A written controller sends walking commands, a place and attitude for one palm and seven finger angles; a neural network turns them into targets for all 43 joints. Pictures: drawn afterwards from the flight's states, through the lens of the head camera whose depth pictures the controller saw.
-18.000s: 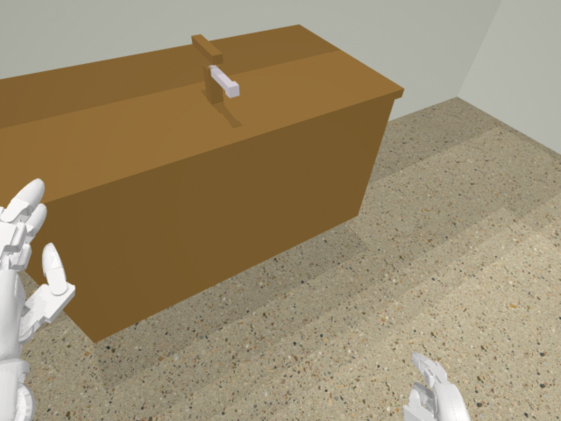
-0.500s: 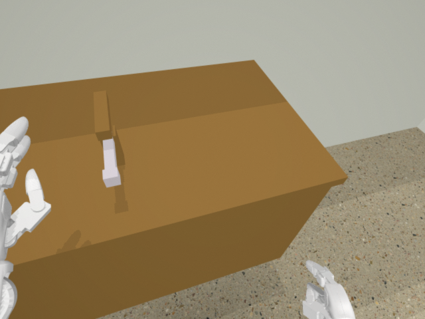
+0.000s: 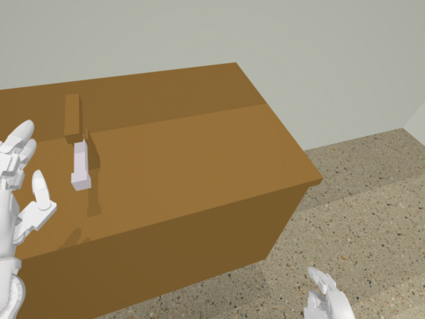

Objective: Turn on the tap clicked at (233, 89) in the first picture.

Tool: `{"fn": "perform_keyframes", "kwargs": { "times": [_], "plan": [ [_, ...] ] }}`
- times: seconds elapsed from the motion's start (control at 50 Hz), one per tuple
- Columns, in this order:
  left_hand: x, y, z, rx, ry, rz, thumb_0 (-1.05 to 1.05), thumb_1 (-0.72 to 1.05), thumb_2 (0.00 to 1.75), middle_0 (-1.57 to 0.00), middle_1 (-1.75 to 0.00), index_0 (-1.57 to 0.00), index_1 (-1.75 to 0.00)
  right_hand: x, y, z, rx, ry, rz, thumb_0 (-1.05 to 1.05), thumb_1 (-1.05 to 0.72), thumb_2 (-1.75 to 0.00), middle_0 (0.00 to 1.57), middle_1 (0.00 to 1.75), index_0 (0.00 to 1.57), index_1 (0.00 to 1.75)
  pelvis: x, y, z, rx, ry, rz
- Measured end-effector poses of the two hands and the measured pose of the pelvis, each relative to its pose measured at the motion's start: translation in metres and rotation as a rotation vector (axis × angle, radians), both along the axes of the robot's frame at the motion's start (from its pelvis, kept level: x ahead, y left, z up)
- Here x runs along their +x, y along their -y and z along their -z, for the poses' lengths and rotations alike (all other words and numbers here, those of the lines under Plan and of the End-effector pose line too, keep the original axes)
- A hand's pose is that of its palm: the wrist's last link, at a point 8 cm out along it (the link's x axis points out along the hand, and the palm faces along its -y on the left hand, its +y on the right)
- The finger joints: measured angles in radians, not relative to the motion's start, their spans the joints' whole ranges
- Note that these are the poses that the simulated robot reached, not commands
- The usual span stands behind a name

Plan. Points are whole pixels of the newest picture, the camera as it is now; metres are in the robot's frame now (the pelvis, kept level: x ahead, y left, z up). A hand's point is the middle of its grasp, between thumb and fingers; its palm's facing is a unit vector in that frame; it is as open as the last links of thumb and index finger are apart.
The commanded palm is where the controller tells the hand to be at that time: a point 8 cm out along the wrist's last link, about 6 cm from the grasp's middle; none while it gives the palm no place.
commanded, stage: shuffle to correct the standing spot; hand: left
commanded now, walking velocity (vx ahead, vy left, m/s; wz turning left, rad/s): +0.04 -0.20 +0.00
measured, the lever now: (81, 180) +0.34 +0.30 +0.05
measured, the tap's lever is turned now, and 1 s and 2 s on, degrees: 0 0 0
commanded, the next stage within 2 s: come to a stop and stand still in 0.22 s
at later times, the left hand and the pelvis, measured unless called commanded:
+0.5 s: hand (107, 197) +0.24 +0.18 +0.16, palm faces +0.35 -0.85 -0.39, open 7.4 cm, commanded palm +0.18 +0.22 +0.17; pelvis +0.02 -0.06 -0.01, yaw +0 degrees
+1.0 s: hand (52, 251) +0.17 +0.24 +0.13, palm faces +0.32 -0.87 -0.36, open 7.4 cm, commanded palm +0.13 +0.27 +0.17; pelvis -0.04 -0.01 +0.00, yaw +0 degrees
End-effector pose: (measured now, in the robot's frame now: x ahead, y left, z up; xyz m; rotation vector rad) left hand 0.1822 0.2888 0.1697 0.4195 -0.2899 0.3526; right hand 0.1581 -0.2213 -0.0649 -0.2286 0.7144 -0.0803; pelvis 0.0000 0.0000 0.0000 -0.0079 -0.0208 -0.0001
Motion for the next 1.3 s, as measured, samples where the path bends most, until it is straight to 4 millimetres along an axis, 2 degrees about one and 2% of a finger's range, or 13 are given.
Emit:
{"fn": "perform_keyframes", "kwargs": {
  "times": [0.16, 0.36, 0.52, 0.64, 0.7, 0.74, 0.8, 0.9, 0.96, 1.02, 1.12, 1.2, 1.3],
  "plan": [
    [0.016, 0.033, -0.002, 0.027, -0.025, 0.056, 0.01, 0.89, 0.9, -0.21, -0.3, -0.21, -0.3, 0.017, 0.028, 0.003, -0.003, 0.005, 0.01, 0.01, -0.9, -0.9, 0.21, 0.3, 0.2, 0.3, 0.012, 0.026, 0.004, -0.002, -0.017, 0.004],
    [0.025, 0.059, -0.002, 0.041, -0.029, 0.061, 0.01, 0.89, 0.9, -0.21, -0.3, -0.21, -0.3, 0.03, 0.069, 0.009, -0.03, 0.01, 0.044, 0.01, -0.9, -0.9, 0.21, 0.3, 0.2, 0.3, 0.022, 0.052, 0.012, 0.004, -0.032, 0.003],
    [0.021, 0.067, -0.002, 0.034, -0.049, 0.024, 0.01, 0.89, 0.9, -0.21, -0.3, -0.21, -0.3, 0.028, 0.077, 0.009, -0.019, -0.012, 0.049, 0.01, -0.9, -0.9, 0.2, 0.3, 0.2, 0.3, 0.022, 0.058, 0.006, 0.013, -0.023, -0.005],
    [0.007, 0.061, -0.008, 0.054, -0.069, -0.002, 0.01, 0.89, 0.9, -0.21, -0.3, -0.21, -0.3, 0.028, 0.064, 0.011, 0.008, -0.012, 0.025, 0.01, -0.9, -0.9, 0.2, 0.3, 0.2, 0.3, 0.016, 0.052, 0.003, 0.007, -0.02, -0.01],
    [0.012, 0.034, -0.032, 0.197, -0.002, -0.031, 0.01, 0.88, 0.9, -0.21, -0.3, -0.22, -0.3, 0.022, 0.052, 0.012, 0.006, -0.016, -0.019, 0.01, -0.9, -0.9, 0.2, 0.3, 0.2, 0.3, 0.005, 0.052, 0.0, 0.007, -0.018, -0.006],
    [0.013, 0.015, -0.037, 0.188, 0.034, -0.082, 0.01, 0.89, 0.9, -0.21, -0.3, -0.22, -0.3, 0.017, 0.046, 0.011, 0.025, -0.001, -0.031, 0.01, -0.9, -0.9, 0.2, 0.3, 0.2, 0.3, -0.004, 0.049, 0.0, 0.011, -0.013, 0.006],
    [0.005, 0.013, -0.025, 0.115, 0.001, -0.092, 0.01, 0.89, 0.9, -0.2, -0.3, -0.21, -0.3, 0.008, 0.039, 0.011, 0.054, 0.042, -0.025, 0.01, -0.9, -0.9, 0.2, 0.3, 0.2, 0.3, -0.014, 0.037, 0.002, 0.016, -0.002, 0.009],
    [-0.025, 0.04, 0.014, 0.001, -0.131, 0.044, 0.01, 0.9, 0.9, -0.2, -0.3, -0.2, -0.3, -0.015, 0.025, 0.012, 0.058, 0.056, 0.014, 0.01, -0.9, -0.9, 0.2, 0.3, 0.2, 0.3, -0.024, 0.017, 0.004, 0.005, 0.009, 0.009],
    [-0.042, 0.029, 0.025, -0.018, -0.146, 0.061, 0.01, 0.89, 0.9, -0.21, -0.3, -0.21, -0.3, -0.032, 0.015, 0.008, 0.016, 0.022, 0.013, 0.01, -0.9, -0.9, 0.2, 0.3, 0.2, 0.3, -0.03, 0.011, 0.004, 0.0, 0.011, 0.004],
    [-0.05, 0.002, 0.024, -0.025, -0.088, 0.012, 0.01, 0.89, 0.9, -0.21, -0.3, -0.22, -0.3, -0.044, 0.003, 0.003, -0.033, -0.005, -0.011, 0.01, -0.9, -0.9, 0.2, 0.3, 0.2, 0.3, -0.037, 0.002, 0.004, -0.012, 0.019, 0.0],
    [-0.051, -0.034, 0.002, -0.01, 0.073, -0.05, 0.01, 0.89, 0.9, -0.21, -0.3, -0.21, -0.3, -0.051, -0.019, -0.004, -0.059, 0.012, -0.052, 0.01, -0.9, -0.9, 0.2, 0.3, 0.2, 0.3, -0.048, -0.018, 0.004, -0.02, 0.036, 0.0],
    [-0.049, -0.041, -0.01, 0.009, 0.14, -0.02, 0.01, 0.89, 0.9, -0.2, -0.3, -0.21, -0.3, -0.047, -0.039, -0.006, -0.028, 0.059, -0.058, 0.01, -0.9, -0.9, 0.2, 0.3, 0.2, 0.3, -0.05, -0.034, 0.006, -0.015, 0.043, 0.003],
    [-0.045, -0.046, -0.004, 0.031, 0.081, 0.033, 0.01, 0.89, 0.9, -0.2, -0.3, -0.21, -0.3, -0.044, -0.062, -0.008, 0.014, 0.078, -0.047, 0.01, -0.9, -0.9, 0.21, 0.3, 0.2, 0.3, -0.047, -0.05, 0.004, -0.022, 0.04, 0.011]
  ]
}}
